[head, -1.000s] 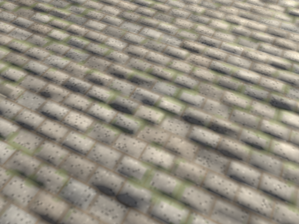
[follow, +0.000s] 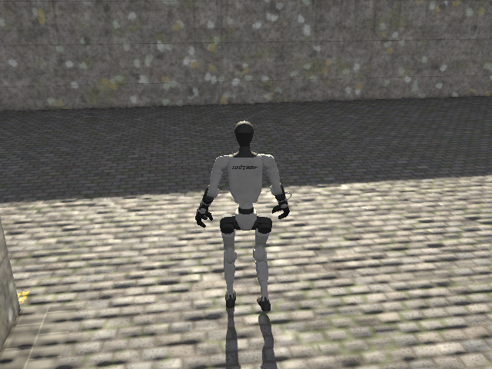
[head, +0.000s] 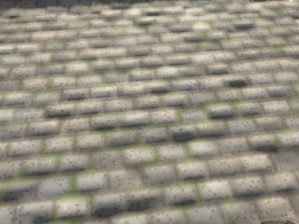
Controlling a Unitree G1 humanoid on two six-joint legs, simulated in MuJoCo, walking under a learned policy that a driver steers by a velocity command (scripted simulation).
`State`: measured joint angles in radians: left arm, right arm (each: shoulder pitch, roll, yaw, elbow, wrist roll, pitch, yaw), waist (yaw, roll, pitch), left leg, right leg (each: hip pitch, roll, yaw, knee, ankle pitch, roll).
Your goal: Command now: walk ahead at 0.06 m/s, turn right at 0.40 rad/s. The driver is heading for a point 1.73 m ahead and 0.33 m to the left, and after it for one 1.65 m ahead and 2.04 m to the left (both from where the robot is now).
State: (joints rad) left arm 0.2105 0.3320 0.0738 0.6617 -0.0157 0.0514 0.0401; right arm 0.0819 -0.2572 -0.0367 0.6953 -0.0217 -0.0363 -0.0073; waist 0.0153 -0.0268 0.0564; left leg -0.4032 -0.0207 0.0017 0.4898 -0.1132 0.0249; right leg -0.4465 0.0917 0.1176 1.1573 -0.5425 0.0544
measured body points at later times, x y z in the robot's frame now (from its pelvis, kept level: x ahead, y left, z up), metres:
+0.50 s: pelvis +0.04 -0.03 +0.01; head +0.04 -0.04 +0.46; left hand +0.19 +0.21 -0.10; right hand +0.14 -0.30 -0.12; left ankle +0.09 +0.11 -0.73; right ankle +0.02 -0.14 -0.73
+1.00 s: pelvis +0.07 -0.03 +0.00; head +0.07 -0.04 +0.45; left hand +0.15 +0.22 -0.13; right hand +0.13 -0.31 -0.14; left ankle +0.09 +0.11 -0.73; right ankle +0.02 -0.14 -0.73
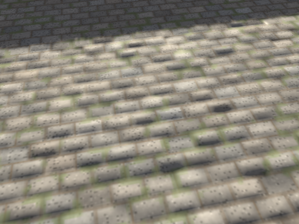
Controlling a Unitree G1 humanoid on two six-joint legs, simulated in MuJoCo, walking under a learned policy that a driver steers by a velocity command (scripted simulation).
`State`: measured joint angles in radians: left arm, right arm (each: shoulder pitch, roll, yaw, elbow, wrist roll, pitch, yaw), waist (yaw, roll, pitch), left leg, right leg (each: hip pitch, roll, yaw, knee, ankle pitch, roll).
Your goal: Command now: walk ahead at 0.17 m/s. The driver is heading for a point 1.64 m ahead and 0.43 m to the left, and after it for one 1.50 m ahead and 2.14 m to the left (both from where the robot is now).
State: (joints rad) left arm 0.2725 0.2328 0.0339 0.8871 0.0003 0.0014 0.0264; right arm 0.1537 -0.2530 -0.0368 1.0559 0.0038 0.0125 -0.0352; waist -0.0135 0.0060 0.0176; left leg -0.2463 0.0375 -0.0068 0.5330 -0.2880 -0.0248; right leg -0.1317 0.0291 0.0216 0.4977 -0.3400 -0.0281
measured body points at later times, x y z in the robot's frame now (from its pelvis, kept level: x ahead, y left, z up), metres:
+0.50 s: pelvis +0.16 +0.06 +0.01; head +0.18 +0.07 +0.46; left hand +0.34 +0.31 -0.10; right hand +0.10 -0.19 -0.13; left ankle +0.06 +0.14 -0.74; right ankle +0.32 -0.11 -0.68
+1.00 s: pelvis +0.37 +0.02 +0.00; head +0.39 +0.02 +0.45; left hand +0.46 +0.27 -0.14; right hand +0.47 -0.25 -0.13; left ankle +0.43 +0.17 -0.72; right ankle +0.43 -0.07 -0.74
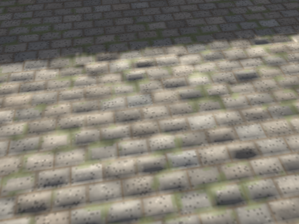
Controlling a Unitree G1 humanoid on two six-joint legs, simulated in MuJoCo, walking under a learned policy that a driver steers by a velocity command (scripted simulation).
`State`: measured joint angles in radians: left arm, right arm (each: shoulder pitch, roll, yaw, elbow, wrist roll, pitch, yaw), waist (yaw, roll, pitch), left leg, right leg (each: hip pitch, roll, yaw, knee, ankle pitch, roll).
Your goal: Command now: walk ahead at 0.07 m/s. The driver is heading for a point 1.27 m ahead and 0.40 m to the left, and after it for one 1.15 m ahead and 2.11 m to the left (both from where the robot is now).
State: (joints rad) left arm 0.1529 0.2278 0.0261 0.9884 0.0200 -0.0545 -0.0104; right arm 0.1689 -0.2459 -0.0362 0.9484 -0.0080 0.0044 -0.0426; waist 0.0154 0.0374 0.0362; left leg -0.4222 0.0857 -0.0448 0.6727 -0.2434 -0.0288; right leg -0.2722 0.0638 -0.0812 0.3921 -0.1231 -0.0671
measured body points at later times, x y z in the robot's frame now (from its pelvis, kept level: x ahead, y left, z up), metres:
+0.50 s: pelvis +0.07 +0.03 +0.00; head +0.09 +0.03 +0.45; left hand +0.13 +0.29 -0.14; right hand +0.14 -0.23 -0.14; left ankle +0.06 +0.14 -0.74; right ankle +0.06 -0.09 -0.74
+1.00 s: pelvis +0.07 +0.02 +0.00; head +0.07 +0.02 +0.45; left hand +0.10 +0.27 -0.15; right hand +0.10 -0.23 -0.15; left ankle +0.06 +0.14 -0.74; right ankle +0.06 -0.09 -0.74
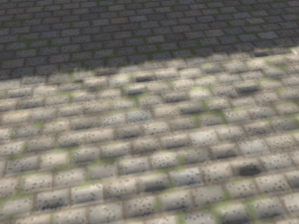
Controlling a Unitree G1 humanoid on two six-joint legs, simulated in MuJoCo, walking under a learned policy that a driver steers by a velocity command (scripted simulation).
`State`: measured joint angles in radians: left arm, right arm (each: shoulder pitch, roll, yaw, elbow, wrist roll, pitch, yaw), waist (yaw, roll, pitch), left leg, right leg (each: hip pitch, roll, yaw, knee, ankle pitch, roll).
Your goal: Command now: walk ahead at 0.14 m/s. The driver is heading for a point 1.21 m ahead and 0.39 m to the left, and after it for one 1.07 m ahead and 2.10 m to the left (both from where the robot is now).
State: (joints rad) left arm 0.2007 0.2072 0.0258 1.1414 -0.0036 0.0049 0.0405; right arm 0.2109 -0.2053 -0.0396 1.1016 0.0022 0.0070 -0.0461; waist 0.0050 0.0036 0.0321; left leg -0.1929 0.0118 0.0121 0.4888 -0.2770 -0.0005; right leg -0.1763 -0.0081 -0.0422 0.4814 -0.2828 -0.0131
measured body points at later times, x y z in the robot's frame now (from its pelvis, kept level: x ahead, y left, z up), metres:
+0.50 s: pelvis +0.14 +0.04 +0.01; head +0.15 +0.06 +0.45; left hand +0.30 +0.29 -0.12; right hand +0.04 -0.18 -0.13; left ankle +0.03 +0.13 -0.74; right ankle +0.27 -0.12 -0.68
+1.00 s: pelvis +0.42 +0.00 +0.01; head +0.43 +0.01 +0.46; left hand +0.38 +0.26 -0.14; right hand +0.60 -0.25 -0.11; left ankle +0.51 +0.19 -0.66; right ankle +0.41 -0.10 -0.74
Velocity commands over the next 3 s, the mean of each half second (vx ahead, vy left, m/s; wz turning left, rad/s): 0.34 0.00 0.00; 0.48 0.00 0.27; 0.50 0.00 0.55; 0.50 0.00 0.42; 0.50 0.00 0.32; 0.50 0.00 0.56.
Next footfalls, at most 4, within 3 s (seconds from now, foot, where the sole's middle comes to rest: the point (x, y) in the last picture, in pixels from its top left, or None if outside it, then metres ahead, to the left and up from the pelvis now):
0.68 right None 0.45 -0.10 -0.78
1.24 left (115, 186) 0.70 0.21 -0.78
1.74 right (128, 129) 1.05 0.16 -0.78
2.26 left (64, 122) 1.10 0.53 -0.78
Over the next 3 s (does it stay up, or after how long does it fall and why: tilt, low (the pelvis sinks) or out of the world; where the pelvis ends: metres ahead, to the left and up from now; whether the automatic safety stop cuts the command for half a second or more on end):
stays up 1.33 0.63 0.01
